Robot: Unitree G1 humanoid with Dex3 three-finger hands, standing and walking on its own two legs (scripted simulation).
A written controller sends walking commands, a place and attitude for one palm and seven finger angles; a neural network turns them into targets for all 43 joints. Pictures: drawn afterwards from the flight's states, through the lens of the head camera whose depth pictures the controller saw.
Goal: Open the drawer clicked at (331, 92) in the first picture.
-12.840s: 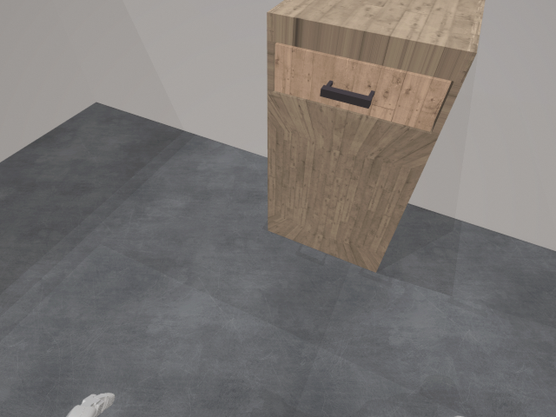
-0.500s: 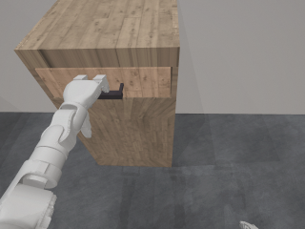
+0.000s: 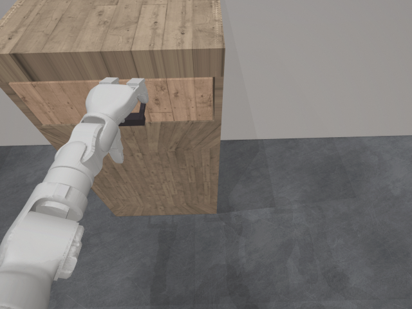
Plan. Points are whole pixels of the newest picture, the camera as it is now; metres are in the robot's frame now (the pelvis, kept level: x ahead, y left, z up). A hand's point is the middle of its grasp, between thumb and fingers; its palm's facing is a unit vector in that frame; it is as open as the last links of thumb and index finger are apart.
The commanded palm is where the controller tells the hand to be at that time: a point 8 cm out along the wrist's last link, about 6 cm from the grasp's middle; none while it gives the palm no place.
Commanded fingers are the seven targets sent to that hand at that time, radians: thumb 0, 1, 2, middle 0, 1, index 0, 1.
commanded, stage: move the hooked fingers above the handle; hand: left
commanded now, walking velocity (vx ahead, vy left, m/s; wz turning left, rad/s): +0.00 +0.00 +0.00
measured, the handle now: (117, 113) +0.55 +0.22 +0.02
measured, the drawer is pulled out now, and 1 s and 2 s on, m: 0.00 0.00 0.00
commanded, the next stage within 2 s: none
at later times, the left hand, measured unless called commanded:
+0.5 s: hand (98, 124) +0.47 +0.23 +0.07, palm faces -0.11 +0.01 -0.99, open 13.8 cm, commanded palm +0.48 +0.23 +0.13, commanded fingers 0.00 -0.50 0.30 -0.30 -1.20 -0.30 -1.20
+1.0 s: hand (107, 114) +0.49 +0.21 +0.07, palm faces -0.11 +0.00 -0.99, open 13.8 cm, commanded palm +0.48 +0.22 +0.13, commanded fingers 0.00 -0.50 0.30 -0.30 -1.20 -0.30 -1.20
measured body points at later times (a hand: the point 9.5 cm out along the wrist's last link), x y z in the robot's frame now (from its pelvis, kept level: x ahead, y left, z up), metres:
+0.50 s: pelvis -0.01 +0.00 +0.00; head +0.07 -0.01 +0.44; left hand +0.47 +0.22 +0.13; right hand +0.00 -0.28 -0.13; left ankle -0.02 +0.11 -0.73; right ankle +0.00 -0.11 -0.73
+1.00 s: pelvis -0.01 +0.02 +0.00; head +0.07 +0.00 +0.44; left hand +0.49 +0.21 +0.13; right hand +0.00 -0.25 -0.14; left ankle -0.02 +0.11 -0.73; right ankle +0.00 -0.11 -0.73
